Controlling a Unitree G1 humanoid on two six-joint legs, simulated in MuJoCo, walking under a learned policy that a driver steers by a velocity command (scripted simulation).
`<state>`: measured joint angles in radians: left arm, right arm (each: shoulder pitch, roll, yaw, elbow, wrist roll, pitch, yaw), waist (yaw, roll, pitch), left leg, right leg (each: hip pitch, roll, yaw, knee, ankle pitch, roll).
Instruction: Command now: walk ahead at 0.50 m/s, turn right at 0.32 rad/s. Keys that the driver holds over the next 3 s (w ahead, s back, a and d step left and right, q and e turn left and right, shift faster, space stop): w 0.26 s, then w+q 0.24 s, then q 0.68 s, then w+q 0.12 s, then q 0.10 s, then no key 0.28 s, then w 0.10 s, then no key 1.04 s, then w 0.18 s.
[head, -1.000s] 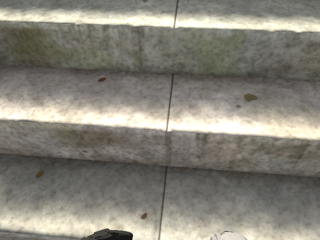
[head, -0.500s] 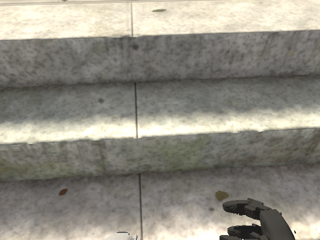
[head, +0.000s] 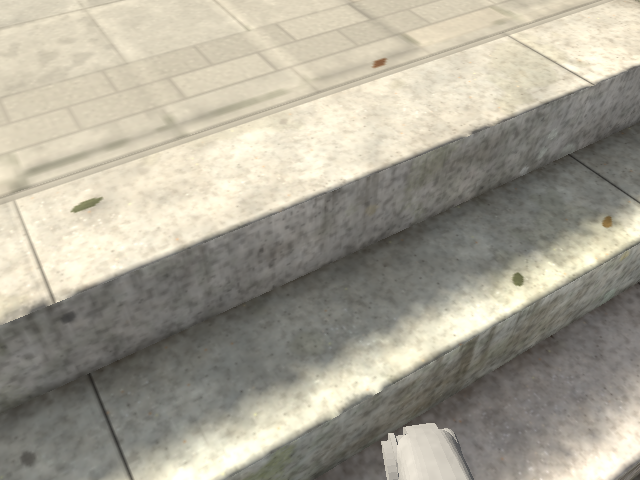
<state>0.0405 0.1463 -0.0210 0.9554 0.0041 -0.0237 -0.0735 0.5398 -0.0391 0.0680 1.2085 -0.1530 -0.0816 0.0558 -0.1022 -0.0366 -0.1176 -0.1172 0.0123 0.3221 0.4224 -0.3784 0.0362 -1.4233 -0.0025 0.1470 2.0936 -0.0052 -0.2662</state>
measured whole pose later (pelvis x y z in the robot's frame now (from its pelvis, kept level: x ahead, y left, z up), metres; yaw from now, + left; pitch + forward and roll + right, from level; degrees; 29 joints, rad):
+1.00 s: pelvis +0.49 +0.00 +0.33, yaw +17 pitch +8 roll +0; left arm 0.05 0.26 0.02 0.84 0.04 -0.08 -0.02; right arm 0.26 -0.21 -0.02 0.93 -0.04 -0.06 0.02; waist -0.05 -0.01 -0.14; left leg -0.64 -0.15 -0.06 0.83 -0.31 0.08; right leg -0.94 0.01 0.21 1.59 -0.17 -0.01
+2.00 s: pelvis +0.64 +0.03 +0.36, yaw +38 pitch +4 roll +0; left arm 0.22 0.20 0.03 0.90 0.00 -0.08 -0.08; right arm 0.18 -0.22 -0.05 0.85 0.01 -0.03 0.06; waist 0.00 0.01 -0.07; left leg -0.37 0.00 0.04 0.64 -0.35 0.02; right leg -0.20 -0.07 -0.17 0.59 -0.46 0.00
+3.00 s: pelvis +0.62 +0.04 +0.37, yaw +38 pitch +2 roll +0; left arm 0.43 0.15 0.04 1.08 0.07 -0.03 -0.03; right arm 0.33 -0.19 -0.05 1.00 -0.05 -0.03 0.04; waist 0.02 0.00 -0.06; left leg -0.35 -0.03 0.05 0.69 -0.32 0.19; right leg -0.13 -0.07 -0.15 0.53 -0.44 -0.05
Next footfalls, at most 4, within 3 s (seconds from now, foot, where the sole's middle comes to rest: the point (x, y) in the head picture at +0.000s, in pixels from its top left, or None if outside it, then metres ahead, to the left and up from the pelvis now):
0.22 right None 0.36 -0.15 -0.58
0.70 left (244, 396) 0.56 0.09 -0.40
1.24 right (351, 339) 0.65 -0.09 -0.40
1.68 left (221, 383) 0.59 0.13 -0.40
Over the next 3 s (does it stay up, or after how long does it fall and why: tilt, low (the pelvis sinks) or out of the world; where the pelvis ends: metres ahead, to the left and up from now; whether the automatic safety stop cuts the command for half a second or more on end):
stays up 0.62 0.04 0.37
